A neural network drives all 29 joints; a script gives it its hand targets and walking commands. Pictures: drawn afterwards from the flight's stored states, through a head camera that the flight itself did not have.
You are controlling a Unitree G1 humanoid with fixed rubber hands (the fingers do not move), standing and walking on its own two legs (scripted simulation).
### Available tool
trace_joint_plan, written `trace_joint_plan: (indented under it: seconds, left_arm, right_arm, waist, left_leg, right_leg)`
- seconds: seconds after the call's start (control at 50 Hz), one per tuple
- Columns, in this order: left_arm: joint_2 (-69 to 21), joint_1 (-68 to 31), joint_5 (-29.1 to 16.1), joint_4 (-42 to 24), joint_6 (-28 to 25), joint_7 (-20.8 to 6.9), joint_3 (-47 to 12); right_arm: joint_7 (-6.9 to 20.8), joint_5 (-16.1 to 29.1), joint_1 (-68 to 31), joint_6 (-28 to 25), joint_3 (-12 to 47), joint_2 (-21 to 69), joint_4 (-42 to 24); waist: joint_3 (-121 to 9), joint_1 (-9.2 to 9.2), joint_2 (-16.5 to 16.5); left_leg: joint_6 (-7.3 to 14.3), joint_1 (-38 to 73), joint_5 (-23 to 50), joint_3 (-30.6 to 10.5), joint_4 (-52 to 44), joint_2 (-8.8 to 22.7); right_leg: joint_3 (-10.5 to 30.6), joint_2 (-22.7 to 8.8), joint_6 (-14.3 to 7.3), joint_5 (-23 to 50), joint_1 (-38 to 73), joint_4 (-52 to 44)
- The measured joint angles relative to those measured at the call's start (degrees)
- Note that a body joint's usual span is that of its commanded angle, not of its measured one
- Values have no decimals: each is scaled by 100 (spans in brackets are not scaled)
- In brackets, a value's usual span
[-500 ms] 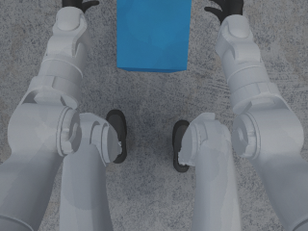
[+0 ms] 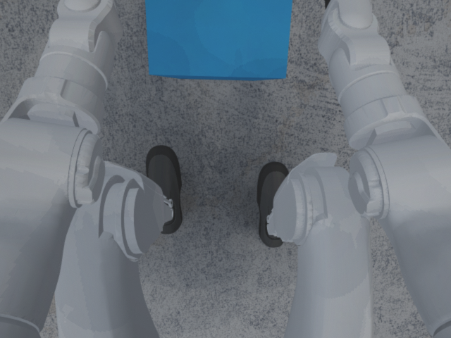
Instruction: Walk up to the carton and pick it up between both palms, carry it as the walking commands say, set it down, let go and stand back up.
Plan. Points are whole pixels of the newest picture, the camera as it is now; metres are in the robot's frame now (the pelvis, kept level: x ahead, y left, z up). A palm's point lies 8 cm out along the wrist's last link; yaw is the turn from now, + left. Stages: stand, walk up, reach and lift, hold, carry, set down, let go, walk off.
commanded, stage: reach and lift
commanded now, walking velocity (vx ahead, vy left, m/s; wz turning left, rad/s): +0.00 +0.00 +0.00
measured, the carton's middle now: (218, 3) +0.53 +0.01 -0.24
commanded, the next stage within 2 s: none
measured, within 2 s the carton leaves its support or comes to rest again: leaves its support in 0.92 s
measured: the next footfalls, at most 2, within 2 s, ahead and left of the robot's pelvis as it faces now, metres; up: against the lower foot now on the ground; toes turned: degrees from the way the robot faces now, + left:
none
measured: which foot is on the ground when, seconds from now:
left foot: down 0.00-1.00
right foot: down 0.00-1.00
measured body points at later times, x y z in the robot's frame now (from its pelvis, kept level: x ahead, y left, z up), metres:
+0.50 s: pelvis +0.00 +0.00 +0.01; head +0.37 +0.01 +0.25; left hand +0.55 +0.14 -0.18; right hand +0.54 -0.12 -0.18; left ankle +0.14 +0.13 -0.34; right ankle +0.10 -0.12 -0.34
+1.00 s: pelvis +0.01 +0.01 -0.01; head +0.36 +0.00 +0.26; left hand +0.57 +0.13 -0.17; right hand +0.55 -0.12 -0.18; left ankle +0.14 +0.13 -0.34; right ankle +0.10 -0.12 -0.34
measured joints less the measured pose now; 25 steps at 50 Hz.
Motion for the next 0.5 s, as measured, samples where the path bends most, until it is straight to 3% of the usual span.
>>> trace_joint_plan:
  seconds: [0.3, 0.5]
  left_arm:
    - [-135, 58, 45, 59, -24, 5, -33]
    - [-408, -166, 337, 34, -14, 65, 42]
  right_arm:
    - [-3, -192, 4, -11, -154, 225, 104]
    - [-45, -388, -145, -45, -239, 421, 141]
  waist:
    - [-74, 12, -37]
    - [80, 8, -40]
  left_leg:
    - [-28, 90, 18, -16, -120, -48]
    - [-34, 146, -3, -58, -109, -129]
  right_leg:
    - [-3, -3, 2, 24, 93, -129]
    - [0, 14, 46, 15, 178, -161]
